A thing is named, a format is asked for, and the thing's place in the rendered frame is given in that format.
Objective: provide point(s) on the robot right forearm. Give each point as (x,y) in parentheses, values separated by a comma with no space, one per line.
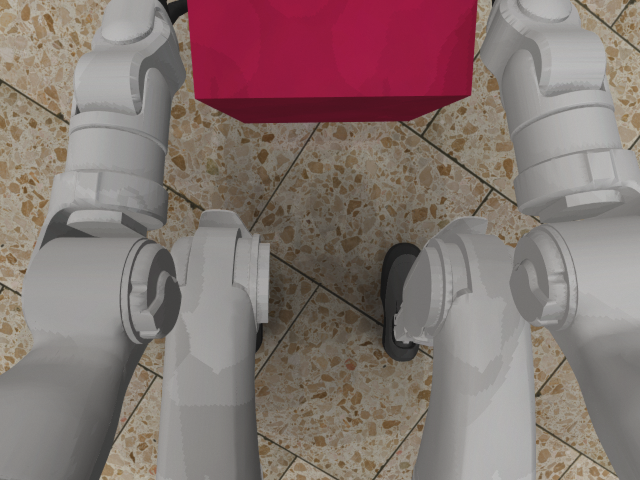
(560,113)

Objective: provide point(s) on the left robot upper arm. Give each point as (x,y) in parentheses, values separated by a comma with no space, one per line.
(92,306)

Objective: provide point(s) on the robot left hand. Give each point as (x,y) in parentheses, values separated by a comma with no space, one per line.
(175,9)

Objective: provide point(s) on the right robot upper arm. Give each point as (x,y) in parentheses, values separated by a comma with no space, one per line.
(581,281)

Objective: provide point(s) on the robot left thigh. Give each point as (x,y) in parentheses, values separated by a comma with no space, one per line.
(208,428)

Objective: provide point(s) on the left robot shin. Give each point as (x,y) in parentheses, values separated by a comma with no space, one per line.
(180,251)

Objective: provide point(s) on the robot left forearm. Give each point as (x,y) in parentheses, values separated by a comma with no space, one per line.
(112,186)

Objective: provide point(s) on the carton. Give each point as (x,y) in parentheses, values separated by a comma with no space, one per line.
(304,61)

